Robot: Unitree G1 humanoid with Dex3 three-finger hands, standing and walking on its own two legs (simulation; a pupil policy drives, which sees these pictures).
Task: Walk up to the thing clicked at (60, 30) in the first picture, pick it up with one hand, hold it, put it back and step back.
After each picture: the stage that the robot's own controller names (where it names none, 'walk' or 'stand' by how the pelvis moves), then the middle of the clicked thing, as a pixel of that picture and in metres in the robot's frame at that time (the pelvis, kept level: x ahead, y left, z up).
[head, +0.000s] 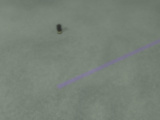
stand; (59, 29) +1.67 +0.31 -0.72
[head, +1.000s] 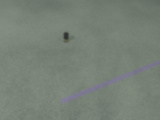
walk; (66, 37) +1.54 +0.16 -0.71
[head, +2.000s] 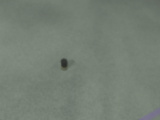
walk; (64, 64) +1.00 +0.16 -0.71
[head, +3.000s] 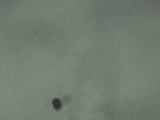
walk; (57, 104) +0.57 +0.21 -0.71
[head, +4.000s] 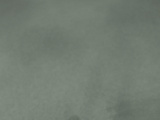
stand; out of the picture +0.39 +0.22 -0.70
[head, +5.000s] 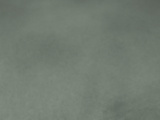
stand; out of the picture +0.34 +0.21 -0.72
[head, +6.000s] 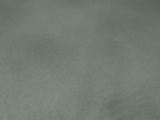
stand; out of the picture +0.33 +0.23 -0.73
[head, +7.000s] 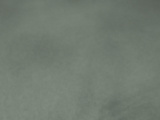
stand; out of the picture +0.33 +0.23 -0.73
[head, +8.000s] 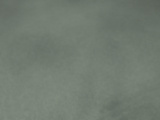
stand; out of the picture +0.32 +0.22 -0.73
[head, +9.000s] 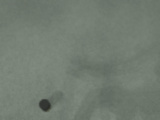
go down; (45, 105) +0.37 +0.22 -0.60
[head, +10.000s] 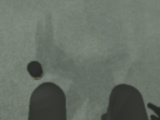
go down; (35, 70) +0.42 +0.24 -0.32
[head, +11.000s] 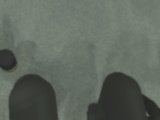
close in; (7, 61) +0.40 +0.27 -0.26
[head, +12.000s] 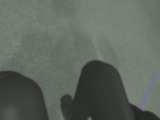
close; out of the picture +0.40 +0.28 -0.22
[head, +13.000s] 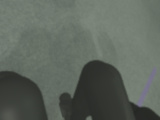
close; out of the picture +0.39 +0.29 -0.22
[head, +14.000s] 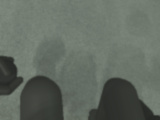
lift; (5, 75) +0.32 +0.27 -0.10
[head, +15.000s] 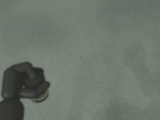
lift; (36, 85) +0.33 +0.17 +0.04
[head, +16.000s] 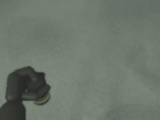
hold; (38, 89) +0.32 +0.18 +0.00
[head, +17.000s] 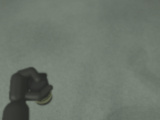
crouch; (40, 89) +0.33 +0.17 +0.00
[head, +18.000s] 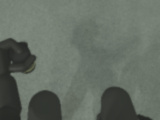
crouch; (23, 59) +0.42 +0.21 -0.09
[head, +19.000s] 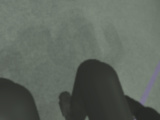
lower; out of the picture +0.40 +0.29 -0.22
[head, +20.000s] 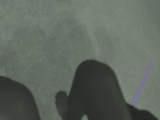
lower; out of the picture +0.41 +0.30 -0.23
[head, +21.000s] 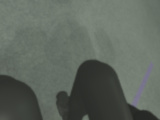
lower; out of the picture +0.41 +0.30 -0.22
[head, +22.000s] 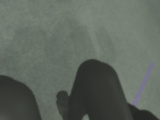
lower; out of the picture +0.41 +0.30 -0.22
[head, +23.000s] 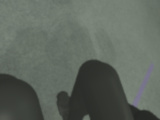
loosen; out of the picture +0.40 +0.29 -0.23
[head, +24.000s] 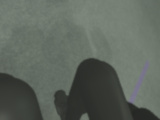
withdraw; out of the picture +0.39 +0.28 -0.23
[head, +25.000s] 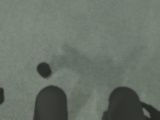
walk; (44, 71) +0.43 +0.22 -0.39
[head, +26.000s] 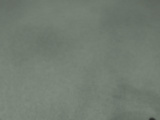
stand; out of the picture +0.36 +0.18 -0.66
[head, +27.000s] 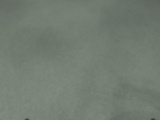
stand; out of the picture +0.36 +0.20 -0.67
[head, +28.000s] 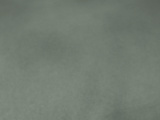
stand; out of the picture +0.37 +0.18 -0.71
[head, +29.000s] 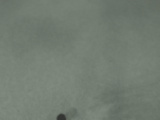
walk; out of the picture +0.40 +0.16 -0.70
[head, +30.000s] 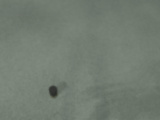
walk; (53, 92) +0.58 +0.20 -0.70
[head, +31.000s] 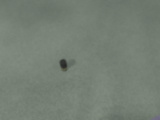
walk; (63, 65) +0.91 +0.25 -0.70
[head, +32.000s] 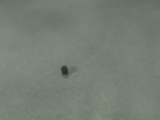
stand; (64, 71) +0.95 +0.21 -0.71
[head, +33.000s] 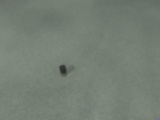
stand; (63, 70) +0.96 +0.23 -0.73
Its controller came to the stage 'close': yes
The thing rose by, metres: 0.71
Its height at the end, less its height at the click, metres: +0.00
